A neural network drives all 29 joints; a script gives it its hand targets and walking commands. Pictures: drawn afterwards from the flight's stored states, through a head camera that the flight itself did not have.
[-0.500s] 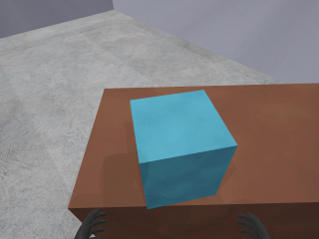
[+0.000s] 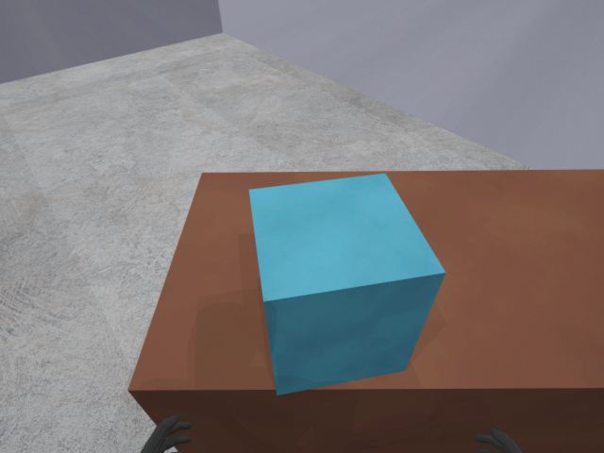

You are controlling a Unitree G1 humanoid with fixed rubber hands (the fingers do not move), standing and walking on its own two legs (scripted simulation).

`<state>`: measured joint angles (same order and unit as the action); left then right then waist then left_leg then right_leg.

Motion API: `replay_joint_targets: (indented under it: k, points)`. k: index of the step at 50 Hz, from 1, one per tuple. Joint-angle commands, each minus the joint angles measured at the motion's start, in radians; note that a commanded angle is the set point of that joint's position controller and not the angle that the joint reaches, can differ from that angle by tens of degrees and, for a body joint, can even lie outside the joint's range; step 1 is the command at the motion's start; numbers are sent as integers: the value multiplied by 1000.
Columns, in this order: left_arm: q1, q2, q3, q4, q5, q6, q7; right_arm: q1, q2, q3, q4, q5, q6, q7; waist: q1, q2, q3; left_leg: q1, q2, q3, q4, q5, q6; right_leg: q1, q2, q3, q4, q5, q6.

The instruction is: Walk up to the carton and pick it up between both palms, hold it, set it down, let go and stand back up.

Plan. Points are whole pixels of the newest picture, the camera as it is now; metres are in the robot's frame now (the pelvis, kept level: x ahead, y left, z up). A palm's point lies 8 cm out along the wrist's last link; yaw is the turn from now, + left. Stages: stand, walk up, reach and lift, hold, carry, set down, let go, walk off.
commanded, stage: stand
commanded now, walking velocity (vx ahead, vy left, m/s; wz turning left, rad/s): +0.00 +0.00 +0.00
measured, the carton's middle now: (330, 284) +0.38 -0.01 +0.02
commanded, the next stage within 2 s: none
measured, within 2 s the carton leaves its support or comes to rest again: neither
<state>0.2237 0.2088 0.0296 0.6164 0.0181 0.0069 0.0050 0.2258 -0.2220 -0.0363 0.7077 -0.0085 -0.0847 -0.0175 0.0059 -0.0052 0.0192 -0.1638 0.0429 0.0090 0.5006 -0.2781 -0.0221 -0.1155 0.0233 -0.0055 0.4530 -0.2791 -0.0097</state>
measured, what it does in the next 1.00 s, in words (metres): shifts its weight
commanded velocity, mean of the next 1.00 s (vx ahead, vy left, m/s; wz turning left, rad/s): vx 0.00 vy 0.00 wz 0.00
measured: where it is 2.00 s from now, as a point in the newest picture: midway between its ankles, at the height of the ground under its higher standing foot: outside the picture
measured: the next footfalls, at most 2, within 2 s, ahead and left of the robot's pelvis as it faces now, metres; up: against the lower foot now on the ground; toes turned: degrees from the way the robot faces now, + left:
none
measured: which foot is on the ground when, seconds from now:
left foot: down 0.00-1.00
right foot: down 0.00-1.00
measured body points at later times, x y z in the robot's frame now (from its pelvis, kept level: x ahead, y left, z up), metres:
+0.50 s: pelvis -0.04 +0.02 +0.00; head -0.06 +0.03 +0.45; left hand +0.03 +0.27 -0.13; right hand +0.02 -0.24 -0.12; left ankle +0.00 +0.13 -0.74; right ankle -0.02 -0.11 -0.74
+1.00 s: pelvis -0.05 +0.03 -0.01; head -0.06 +0.03 +0.44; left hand -0.03 +0.28 -0.15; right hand -0.01 -0.23 -0.13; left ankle +0.00 +0.13 -0.74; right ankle -0.02 -0.12 -0.74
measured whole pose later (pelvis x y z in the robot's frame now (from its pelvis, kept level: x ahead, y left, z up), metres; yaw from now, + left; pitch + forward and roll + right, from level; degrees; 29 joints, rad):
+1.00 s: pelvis -0.05 +0.03 -0.01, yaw +1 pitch -3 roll -1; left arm 0.37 0.25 0.00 0.87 0.02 -0.01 0.01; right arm 0.39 -0.24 -0.02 0.80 -0.01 -0.01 -0.02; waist 0.00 0.00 0.03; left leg -0.29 0.00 0.01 0.55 -0.22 0.02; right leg -0.24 -0.02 0.01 0.52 -0.23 0.04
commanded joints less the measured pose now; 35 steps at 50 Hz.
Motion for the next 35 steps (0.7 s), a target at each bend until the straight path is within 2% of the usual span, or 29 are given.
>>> replay_joint_targets:
  k: [1,17,19,22,26,27,31,35]
  points:
    - [-9,128,42,-51,1,-45,0,36,-137,-39,-83,0,14,-4,-11,7,-32,7,60,-51,-35,299,42,-61,-113,90,-85,303,-7]
    - [80,165,23,70,-1,-44,0,164,-165,-25,-44,1,32,2,-7,21,70,-113,51,-94,-102,71,48,-92,-103,88,-102,38,1]
    - [95,165,16,86,3,-41,1,177,-164,-21,-39,-2,35,2,-7,46,87,-145,50,-100,-126,-22,50,-104,-100,98,-102,-25,6]
    - [117,166,12,109,0,-35,1,194,-162,-15,-31,0,40,1,-1,38,133,-207,58,-118,-161,-115,51,-124,-94,90,-97,-69,11]
    - [127,170,10,131,-1,-38,-1,205,-175,-13,-22,3,42,0,-6,25,107,-210,56,-135,-168,-168,54,-127,-91,94,-82,-100,8]
    - [138,164,9,139,2,-37,-2,208,-178,-16,-18,1,44,0,-3,44,106,-220,60,-143,-176,-200,55,-134,-89,87,-77,-111,8]
    - [153,158,2,160,4,-38,-1,219,-171,-17,-8,1,44,-1,-4,58,101,-234,58,-151,-190,-237,58,-129,-83,80,-60,-103,12]
    - [169,161,0,175,3,-37,1,219,-177,-17,6,-2,51,-2,-6,32,121,-237,59,-157,-187,-241,59,-155,-79,83,-58,-112,16]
